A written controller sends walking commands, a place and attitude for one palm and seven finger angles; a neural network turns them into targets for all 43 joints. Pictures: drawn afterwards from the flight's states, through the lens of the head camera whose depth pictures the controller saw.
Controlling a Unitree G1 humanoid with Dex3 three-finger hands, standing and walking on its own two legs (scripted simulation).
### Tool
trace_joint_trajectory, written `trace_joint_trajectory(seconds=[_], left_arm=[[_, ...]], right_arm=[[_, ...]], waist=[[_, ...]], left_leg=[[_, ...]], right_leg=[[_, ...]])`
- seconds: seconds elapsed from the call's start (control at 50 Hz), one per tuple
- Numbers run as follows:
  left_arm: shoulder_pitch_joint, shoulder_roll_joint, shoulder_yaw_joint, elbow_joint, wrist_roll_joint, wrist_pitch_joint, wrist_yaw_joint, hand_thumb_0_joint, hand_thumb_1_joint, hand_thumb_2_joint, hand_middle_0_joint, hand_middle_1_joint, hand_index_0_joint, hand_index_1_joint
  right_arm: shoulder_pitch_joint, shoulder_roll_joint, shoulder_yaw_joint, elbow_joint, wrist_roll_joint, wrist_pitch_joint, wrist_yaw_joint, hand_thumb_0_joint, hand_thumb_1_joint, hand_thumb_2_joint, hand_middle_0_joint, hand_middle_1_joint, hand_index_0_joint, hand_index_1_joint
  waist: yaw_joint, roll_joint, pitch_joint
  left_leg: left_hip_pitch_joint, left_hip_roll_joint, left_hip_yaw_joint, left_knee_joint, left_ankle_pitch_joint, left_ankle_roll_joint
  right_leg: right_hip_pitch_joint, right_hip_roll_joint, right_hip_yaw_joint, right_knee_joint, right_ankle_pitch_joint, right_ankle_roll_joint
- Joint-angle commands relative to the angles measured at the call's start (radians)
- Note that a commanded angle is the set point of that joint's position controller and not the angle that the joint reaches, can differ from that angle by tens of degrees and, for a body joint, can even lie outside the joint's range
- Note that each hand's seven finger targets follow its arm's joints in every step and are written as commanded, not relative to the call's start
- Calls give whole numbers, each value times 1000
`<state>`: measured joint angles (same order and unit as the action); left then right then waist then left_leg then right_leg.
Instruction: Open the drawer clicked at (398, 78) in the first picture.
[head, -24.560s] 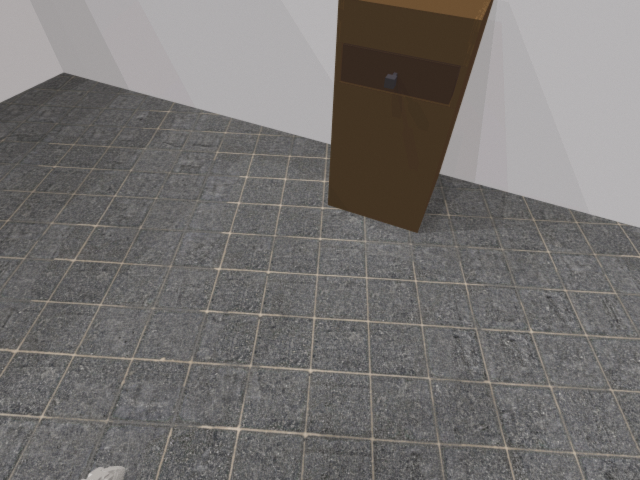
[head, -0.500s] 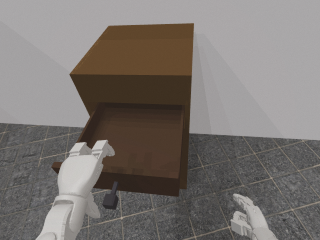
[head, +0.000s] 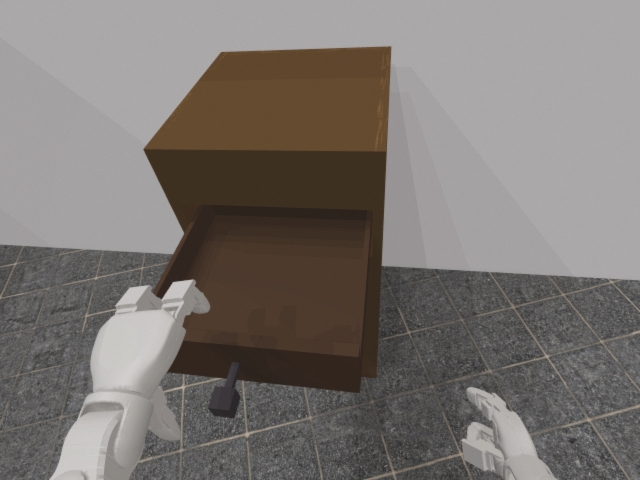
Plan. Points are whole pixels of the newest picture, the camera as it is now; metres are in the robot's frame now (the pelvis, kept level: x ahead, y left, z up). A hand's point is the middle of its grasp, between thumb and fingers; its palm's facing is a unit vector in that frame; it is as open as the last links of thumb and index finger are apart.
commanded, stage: draw the hand back to the body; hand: left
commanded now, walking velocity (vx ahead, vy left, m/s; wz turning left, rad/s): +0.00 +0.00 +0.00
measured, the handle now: (228, 389) +0.25 +0.20 -0.09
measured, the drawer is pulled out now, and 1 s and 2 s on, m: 0.30 0.30 0.30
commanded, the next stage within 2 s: step back with the hand held close in 1.26 s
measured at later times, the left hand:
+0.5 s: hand (150, 342) +0.21 +0.21 +0.13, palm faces +0.31 -0.88 -0.37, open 13.3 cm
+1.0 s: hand (97, 333) +0.20 +0.25 +0.16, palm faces +0.40 -0.80 -0.44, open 9.2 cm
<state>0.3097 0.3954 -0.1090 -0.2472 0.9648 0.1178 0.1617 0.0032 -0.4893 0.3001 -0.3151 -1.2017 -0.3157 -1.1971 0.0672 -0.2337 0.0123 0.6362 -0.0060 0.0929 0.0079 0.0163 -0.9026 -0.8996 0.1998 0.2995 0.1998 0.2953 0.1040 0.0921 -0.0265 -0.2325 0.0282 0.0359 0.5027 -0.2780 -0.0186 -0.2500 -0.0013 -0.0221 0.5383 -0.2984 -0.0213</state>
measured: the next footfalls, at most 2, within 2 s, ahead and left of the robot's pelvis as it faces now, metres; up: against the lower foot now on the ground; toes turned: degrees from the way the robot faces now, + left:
none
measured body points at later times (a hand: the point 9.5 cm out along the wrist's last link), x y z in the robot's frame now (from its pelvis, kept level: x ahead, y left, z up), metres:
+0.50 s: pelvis +0.02 +0.00 +0.00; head +0.01 -0.01 +0.45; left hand +0.19 +0.25 +0.16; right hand +0.22 -0.19 -0.07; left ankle -0.01 +0.13 -0.74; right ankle -0.01 -0.10 -0.74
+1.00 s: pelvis +0.02 +0.00 +0.01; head +0.02 -0.02 +0.46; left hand +0.17 +0.29 +0.19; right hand +0.23 -0.21 -0.07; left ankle -0.01 +0.13 -0.74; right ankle -0.01 -0.10 -0.74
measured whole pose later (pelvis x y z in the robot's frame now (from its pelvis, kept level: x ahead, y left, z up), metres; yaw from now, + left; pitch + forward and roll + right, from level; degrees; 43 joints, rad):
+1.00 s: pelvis +0.02 +0.00 +0.01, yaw +1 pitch -2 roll +0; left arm 0.56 0.33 0.29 -0.49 -0.04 -0.10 0.11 0.01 0.49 0.72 -0.24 -0.56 -0.24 -0.56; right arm 0.17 -0.21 0.01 0.63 0.00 -0.14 -0.08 0.02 -0.90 -0.90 0.20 0.30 0.20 0.30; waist 0.06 0.06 0.01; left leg -0.10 0.03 0.01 0.42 -0.28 -0.02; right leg -0.09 0.00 -0.05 0.41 -0.28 -0.01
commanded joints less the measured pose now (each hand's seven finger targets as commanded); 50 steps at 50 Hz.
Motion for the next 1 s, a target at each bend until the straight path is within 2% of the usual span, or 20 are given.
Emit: trace_joint_trajectory(seconds=[0.0, 0.02, 0.08, 0.12, 0.24, 0.26, 0.28, 0.3, 0.32, 0.34, 0.38, 0.44, 0.48, 0.58, 0.64, 0.8, 0.82, 0.9, 0.92, 0.98], left_arm=[[-115, 168, 129, -254, -2, -34, 25, 0, -500, 300, -300, -1200, -300, -1200], [-94, 185, 155, -267, -8, -36, 25, 0, -500, 300, -300, -1200, -300, -1200], [-54, 186, 169, -269, -18, -54, 22, 0, -500, 300, -300, -1200, -300, -1200], [-28, 233, 231, -269, -28, -56, 26, 0, -500, 300, -300, -1200, -300, -1200], [2, 224, 230, -318, -53, -71, 11, 0, -500, 300, -300, -1200, -300, -1200], [-26, -135, 168, -317, -803, -128, -22, 0, -465, 315, -298, -1178, -298, -1178], [48, -24, 229, -311, -847, -167, -23, 0, -430, 330, -295, -1155, -295, -1155], [73, 45, 312, -391, -911, -199, -17, 0, -395, 345, -292, -1133, -292, -1133], [78, 79, 353, -407, -938, -220, -11, 0, -360, 360, -290, -1110, -290, -1110], [31, 72, 343, -485, -945, -242, -11, 0, -325, 375, -287, -1087, -287, -1087], [64, 54, 353, -451, -960, -250, -7, 0, -255, 405, -282, -1043, -282, -1043], [97, 35, 359, -427, -971, -260, -15, 0, -150, 450, -275, -975, -275, -975], [119, 34, 368, -442, -976, -267, -22, 0, -80, 480, -270, -930, -270, -930], [177, 39, 398, -447, -992, -275, -37, 0, 95, 555, -257, -817, -257, -817], [182, 53, 418, -459, -991, -281, -36, 0, 200, 600, -250, -750, -250, -750], [205, 85, 480, -475, -997, -286, -30, 0, 480, 720, -230, -570, -230, -570], [200, 96, 495, -474, -996, -284, -29, 0, 515, 735, -228, -548, -228, -548], [194, 99, 510, -461, -1004, -284, -28, 0, 655, 795, -218, -458, -218, -458], [189, 107, 521, -464, -1003, -283, -28, 0, 690, 810, -215, -435, -215, -435], [199, 75, 493, -439, -1007, -280, -32, 0, 795, 855, -207, -367, -207, -367]], right_arm=[[-180, -85, -26, -181, 0, -60, -14, 0, -900, -900, 200, 300, 200, 300], [-192, -88, -26, -187, 3, -63, -15, 0, -900, -900, 200, 300, 200, 300], [-165, -88, -25, -189, -2, -61, -17, 0, -900, -900, 200, 300, 200, 300], [-186, -95, -25, -190, 3, -64, -19, 0, -900, -900, 200, 300, 200, 300], [-158, -96, -24, -201, 2, -64, -19, 0, -900, -900, 200, 300, 200, 300], [-87, -29, -22, -259, 23, -136, -48, 0, -900, -900, 200, 300, 200, 300], [-79, -56, -16, -249, 18, -186, -66, 0, -900, -900, 200, 300, 200, 300], [-66, -64, -8, -244, 8, -204, -92, 0, -900, -900, 200, 300, 200, 300], [-71, -65, 3, -229, 3, -228, -107, 0, -900, -900, 200, 300, 200, 300], [-58, -61, 7, -231, -3, -254, -114, 0, -900, -900, 200, 300, 200, 300], [-30, -57, 7, -207, -10, -280, -120, 0, -900, -900, 200, 300, 200, 300], [-19, -61, 3, -191, -10, -301, -112, 0, -900, -900, 200, 300, 200, 300], [-14, -61, -2, -189, -10, -309, -105, 0, -900, -900, 200, 300, 200, 300], [-20, -65, -18, -186, -5, -308, -92, 0, -900, -900, 200, 300, 200, 300], [-19, -68, -23, -180, -3, -311, -91, 0, -900, -900, 200, 300, 200, 300], [-16, -70, -36, -176, 5, -305, -93, 0, -900, -900, 200, 300, 200, 300], [-26, -69, -36, -173, 5, -305, -95, 0, -900, -900, 200, 300, 200, 300], [-26, -66, -37, -174, 10, -297, -96, 0, -900, -900, 200, 300, 200, 300], [-32, -68, -37, -170, 10, -297, -97, 0, -900, -900, 200, 300, 200, 300], [-29, -66, -35, -173, 12, -294, -94, 0, -900, -900, 200, 300, 200, 300]], waist=[[5, -83, -145], [8, -52, -154], [11, -84, -139], [12, -67, -131], [5, -76, -135], [-99, -169, -59], [-70, -171, -73], [-49, -147, -94], [-46, -135, -75], [-44, -74, -91], [-47, -25, -47], [-49, -24, 24], [-45, 18, -3], [-42, -59, -39], [-45, -27, -45], [-41, -62, -77], [-39, -38, -66], [-41, -65, -44], [-40, -27, -42], [-44, -48, -22]], left_leg=[[69, -43, 6, -45, 224, 42], [80, -37, 4, -43, 230, 39], [64, -39, 9, -41, 225, 40], [68, -35, 1, -37, 224, 36], [69, -28, 2, -37, 220, 39], [186, 9, 0, -48, 158, 74], [185, 18, -2, -62, 136, 68], [191, 10, 1, -79, 173, 63], [186, 9, -7, -88, 179, 53], [192, 8, -4, -97, 208, 49], [184, 8, 0, -106, 227, 41], [156, 12, -6, -123, 245, 33], [164, 12, -3, -122, 278, 31], [164, 16, 0, -114, 321, 35], [169, 15, 2, -112, 334, 32], [180, 17, -1, -104, 368, 32], [180, 13, 2, -105, 363, 31], [170, 16, 1, -105, 333, 34], [174, 13, 5, -104, 334, 32], [167, 17, 0, -109, 314, 33]], right_leg=[[48, 7, 21, -102, 247, 0], [55, 9, 33, -107, 249, -5], [49, 2, 16, -103, 248, 3], [52, 5, 43, -113, 256, -3], [40, -8, 15, -110, 238, 5], [67, 14, -26, -119, 209, 8], [79, 7, -24, -118, 170, 13], [112, -3, -23, -143, 195, 16], [113, -3, -25, -151, 185, 16], [122, -18, -24, -150, 205, 16], [118, -20, -27, -166, 222, 12], [117, -17, -32, -183, 234, 8], [137, -21, -29, -178, 267, 7], [160, -20, -31, -175, 322, 12], [157, -21, -32, -177, 332, 12], [159, -23, -34, -167, 361, 16], [154, -22, -30, -178, 359, 14], [141, -25, -31, -179, 343, 18], [140, -24, -25, -189, 342, 14], [128, -24, -31, -186, 317, 17]])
